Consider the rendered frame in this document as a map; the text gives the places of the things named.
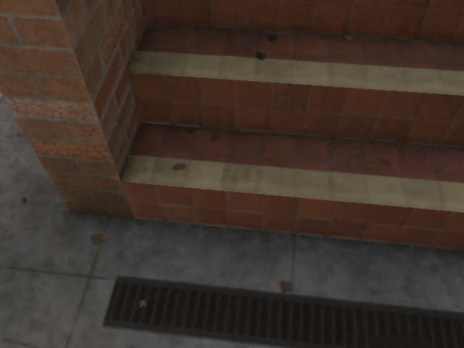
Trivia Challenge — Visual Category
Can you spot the robot right hand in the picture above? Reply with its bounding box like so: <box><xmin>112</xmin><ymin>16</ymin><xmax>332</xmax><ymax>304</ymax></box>
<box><xmin>370</xmin><ymin>333</ymin><xmax>436</xmax><ymax>348</ymax></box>

